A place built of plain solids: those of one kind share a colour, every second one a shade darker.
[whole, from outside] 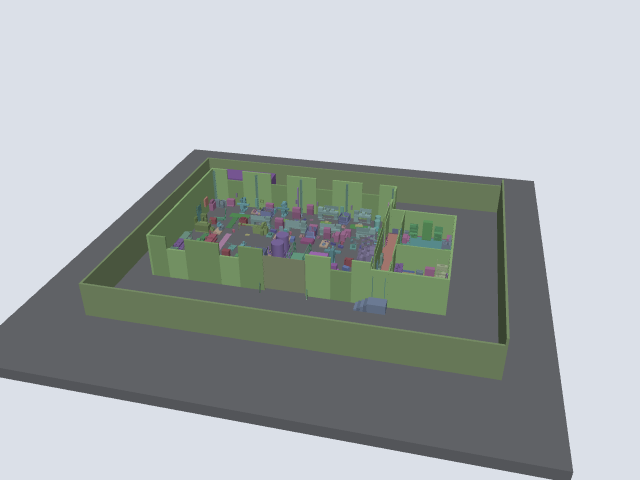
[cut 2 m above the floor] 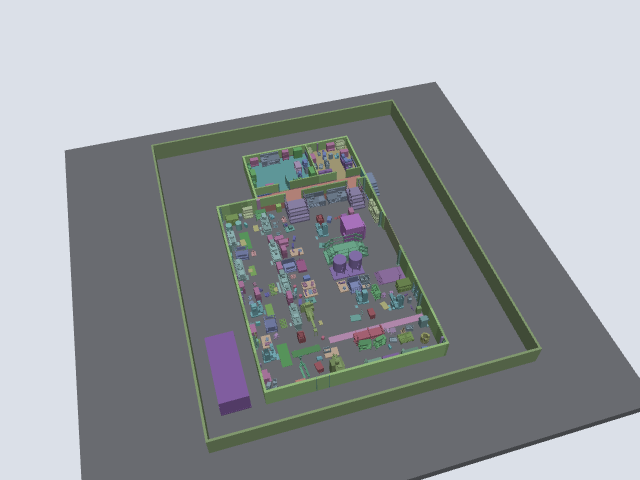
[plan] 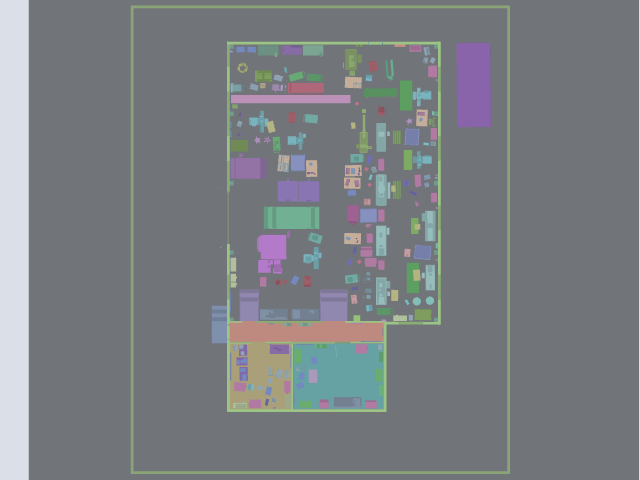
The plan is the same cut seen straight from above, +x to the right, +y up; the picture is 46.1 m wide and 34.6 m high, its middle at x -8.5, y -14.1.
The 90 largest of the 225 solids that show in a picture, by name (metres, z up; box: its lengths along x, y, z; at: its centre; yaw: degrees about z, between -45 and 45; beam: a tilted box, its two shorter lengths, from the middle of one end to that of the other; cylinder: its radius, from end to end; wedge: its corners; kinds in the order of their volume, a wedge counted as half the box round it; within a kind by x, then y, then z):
{
 "yard_bound_1": {"box": [0.2, 33.76, 3.2], "at": [-22.04, -14.08, 1.55]},
 "yard_bound_2": {"box": [27.33, 0.2, 3.9], "at": [-8.47, -30.86, 1.9]},
 "yard_bound_3": {"box": [27.33, 0.2, 3.2], "at": [-8.47, 2.7, 1.55]},
 "yard_bound_4": {"box": [0.2, 33.76, 3.2], "at": [5.09, -14.08, 1.55]},
 "beyond_container_1": {"box": [2.32, 5.99, 2.59], "at": [2.58, -2.94, 1.24], "yaw": 0.4},
 "beyond_container_2": {"box": [2.4, 6.06, 2.65], "at": [2.58, -2.94, 1.27], "yaw": 0.4},
 "wall_1": {"box": [0.2, 5.0, 3.6], "at": [-15.1, -24.0, 1.75]},
 "wall_2": {"box": [0.2, 1.5, 3.6], "at": [-15.1, -20.75, 1.75]},
 "wall_3": {"box": [0.2, 1.61, 4.25], "at": [-15.1, -19.2, 2.08]},
 "wall_4": {"box": [0.2, 1.81, 3.05], "at": [-15.1, -17.5, 1.48]},
 "wall_5": {"box": [0.2, 2.21, 4.25], "at": [-15.1, -15.5, 2.08]},
 "wall_6": {"box": [0.2, 2.21, 4.25], "at": [-15.1, -9.5, 2.08]},
 "wall_7": {"box": [0.2, 1.81, 3.05], "at": [-15.1, -7.5, 1.48]},
 "wall_8": {"box": [0.2, 3.21, 4.25], "at": [-15.1, -5.0, 2.08]},
 "wall_9": {"box": [0.2, 1.81, 3.05], "at": [-15.1, -2.5, 1.48]},
 "wall_10": {"box": [0.2, 1.81, 4.25], "at": [-15.1, -0.7, 2.08]},
 "wall_11": {"box": [1.55, 0.06, 3.6], "at": [-14.22, -21.47, 1.75]},
 "wall_12": {"box": [4.7, 0.2, 3.6], "at": [-12.85, -26.4, 1.75]},
 "wall_13": {"box": [1.95, 0.06, 3.6], "at": [-11.47, -21.53, 1.75]},
 "wall_14": {"box": [2.01, 0.06, 3.6], "at": [-11.45, -21.47, 1.75]},
 "wall_15": {"box": [4.8, 0.06, 3.6], "at": [-10.7, -20.03, 1.75]},
 "wall_16": {"box": [4.8, 0.06, 4.25], "at": [-10.7, -19.97, 2.08]},
 "wall_17": {"box": [0.06, 4.8, 3.6], "at": [-10.53, -23.9, 1.75]},
 "wall_18": {"box": [0.06, 4.8, 3.6], "at": [-10.47, -23.9, 1.75]},
 "wall_19": {"box": [3.12, 0.06, 3.6], "at": [-9.0, -21.47, 1.75]},
 "wall_20": {"box": [15.4, 0.2, 4.25], "at": [-7.5, 0.1, 2.08]},
 "wall_21": {"box": [6.8, 0.2, 3.6], "at": [-7.1, -26.4, 1.75]},
 "wall_22": {"box": [2.8, 0.06, 3.6], "at": [-5.3, -20.03, 1.75]},
 "wall_23": {"box": [2.86, 0.06, 4.25], "at": [-5.27, -19.97, 2.08]},
 "wall_24": {"box": [2.46, 0.06, 3.6], "at": [-5.13, -21.53, 1.75]},
 "wall_25": {"box": [2.46, 0.06, 3.6], "at": [-5.13, -21.47, 1.75]},
 "wall_26": {"box": [0.2, 5.0, 3.6], "at": [-3.8, -24.0, 1.75]},
 "wall_27": {"box": [0.2, 1.5, 3.6], "at": [-3.8, -20.75, 1.75]},
 "wall_28": {"box": [1.06, 0.2, 4.25], "at": [-3.38, -20.1, 2.08]},
 "wall_29": {"box": [1.81, 0.2, 3.05], "at": [-1.95, -20.1, 1.48]},
 "wall_30": {"box": [1.26, 0.2, 4.25], "at": [-0.42, -20.1, 2.08]},
 "wall_31": {"box": [0.2, 1.81, 4.25], "at": [0.1, -19.3, 2.08]},
 "wall_32": {"box": [0.2, 1.81, 3.05], "at": [0.1, -17.5, 1.48]},
 "wall_33": {"box": [0.2, 3.21, 4.25], "at": [0.1, -15.0, 2.08]},
 "wall_34": {"box": [0.2, 1.81, 3.05], "at": [0.1, -12.5, 1.48]},
 "wall_35": {"box": [0.2, 3.21, 4.25], "at": [0.1, -10.0, 2.08]},
 "wall_36": {"box": [0.2, 1.81, 3.05], "at": [0.1, -7.5, 1.48]},
 "wall_37": {"box": [0.2, 3.21, 4.25], "at": [0.1, -5.0, 2.08]},
 "wall_38": {"box": [0.2, 1.81, 3.05], "at": [0.1, -2.5, 1.48]},
 "wall_39": {"box": [0.2, 1.81, 4.25], "at": [0.1, -0.7, 2.08]},
 "raised_floor_inspect_1": {"box": [6.73, 4.93, 0.9], "at": [-7.2, -23.9, 0.4]},
 "raised_floor_crib_1": {"box": [4.63, 4.93, 0.9], "at": [-12.75, -23.9, 0.4]},
 "raised_floor_corridor_1": {"box": [11.23, 1.63, 0.9], "at": [-9.45, -20.75, 0.4]},
 "machining_centre_1": {"box": [0.9, 0.93, 0.49], "at": [-12.5, -16.0, 0.2]},
 "machining_centre_2": {"box": [1.81, 1.72, 2.04], "at": [-11.83, -14.61, 0.97]},
 "air_vessel_1": {"box": [1.48, 1.48, 0.17], "at": [-10.8, -10.58, 0.04]},
 "air_vessel_2": {"cylinder": 0.6, "from": [-10.8, -10.58, 0.73], "to": [-10.8, -10.58, 2.44]},
 "air_vessel_3": {"box": [1.48, 1.48, 0.17], "at": [-9.3, -10.6, 0.04]},
 "air_vessel_4": {"cylinder": 0.6, "from": [-9.3, -10.6, 0.73], "to": [-9.3, -10.6, 2.44]},
 "door_landing_1": {"box": [1.4, 1.1, 0.9], "at": [-13.6, -19.39, 0.4]},
 "door_landing_2": {"box": [1.4, 0.32, 0.73], "at": [-13.6, -18.7, 0.32]},
 "door_landing_3": {"box": [2.0, 1.1, 0.9], "at": [-7.5, -19.39, 0.4]},
 "door_landing_4": {"box": [2.0, 0.32, 0.73], "at": [-7.5, -18.7, 0.32]},
 "door_landing_5": {"box": [2.0, 0.32, 0.56], "at": [-7.5, -18.4, 0.23]},
 "staging_1": {"box": [0.32, 1.6, 0.59], "at": [-11.79, -12.5, 0.24]},
 "staging_2": {"box": [2.2, 1.6, 0.77], "at": [-10.55, -12.5, 0.34]},
 "tall_cupboard_1": {"box": [0.5, 1.0, 1.9], "at": [-10.09, -22.48, 1.9]},
 "tall_cupboard_2": {"box": [0.9, 0.5, 1.9], "at": [-9.53, -25.95, 1.9]},
 "tall_cupboard_3": {"box": [0.5, 0.9, 1.9], "at": [-4.25, -23.85, 1.9]},
 "yard_step_1": {"box": [1.1, 1.6, 0.84], "at": [-15.75, -20.75, 0.41]},
 "roll_cab_1": {"box": [0.85, 0.46, 0.78], "at": [-13.17, -26.01, 1.35]},
 "roll_cab_2": {"box": [0.46, 0.85, 0.77], "at": [-10.85, -24.69, 1.35]},
 "roll_cab_3": {"box": [0.85, 0.46, 0.78], "at": [-4.83, -26.01, 1.35]},
 "roll_cab_4": {"box": [0.46, 0.85, 0.77], "at": [-4.08, -12.34, 0.5]},
 "stillage_1": {"box": [1.08, 0.88, 0.36], "at": [-5.0, -12.34, 0.13], "yaw": 0.7},
 "stillage_2": {"box": [0.88, 1.08, 0.44], "at": [-1.87, -6.67, 0.17], "yaw": -3.8},
 "stillage_3": {"box": [1.08, 0.88, 0.43], "at": [-1.1, -14.99, 0.17], "yaw": -5.7},
 "band_saw_1": {"box": [0.57, 1.5, 0.75], "at": [-5.36, -7.06, 0.33]},
 "band_saw_2": {"box": [0.47, 1.38, 0.79], "at": [-5.36, -7.06, 0.35]},
 "surface_grinder_1": {"box": [0.78, 1.5, 0.63], "at": [-6.25, -1.09, 0.46]},
 "surface_grinder_2": {"box": [0.31, 0.61, 1.67], "at": [-5.65, -1.04, 0.78]},
 "centre_lathe_1": {"box": [0.38, 2.15, 0.38], "at": [-4.08, -10.52, 0.66]},
 "centre_lathe_2": {"box": [0.69, 2.08, 0.28], "at": [-4.08, -6.7, 0.81]},
 "centre_lathe_3": {"box": [0.65, 2.08, 0.23], "at": [-0.55, -13.09, 0.69]},
 "crate_1": {"box": [0.8, 0.6, 0.95], "at": [-14.12, -22.85, 1.27], "yaw": -0.7},
 "crate_2": {"box": [0.6, 0.8, 0.65], "at": [-14.05, -22.05, 1.12], "yaw": 2.8},
 "roller_shutter_1": {"box": [0.06, 3.66, 3.38], "at": [-15.12, -12.5, 1.91]},
 "pallet_stack_1": {"box": [1.15, 0.72, 0.86], "at": [-1.09, -19.48, 0.38], "yaw": -1.5},
 "floor_scale_1": {"box": [1.68, 1.5, 0.14], "at": [-13.65, -8.93, 0.02]},
 "floor_scale_2": {"box": [2.0, 1.47, 0.11], "at": [-13.65, -8.92, 0.01]},
 "workbench_1": {"box": [0.64, 0.65, 0.8], "at": [-12.51, -19.45, 0.35]},
 "workbench_2": {"box": [0.63, 0.65, 0.8], "at": [-10.26, -19.45, 0.35]},
 "trench_plates_1": {"box": [8.61, 0.6, 0.08], "at": [-10.61, -3.95, -0.01]},
 "wheelie_bin_1": {"box": [0.62, 0.51, 1.12], "at": [-14.48, -3.14, 0.51]},
 "parts_trays_1": {"box": [0.8, 1.2, 0.35], "at": [-6.12, -12.19, 0.12], "yaw": -1.8}
}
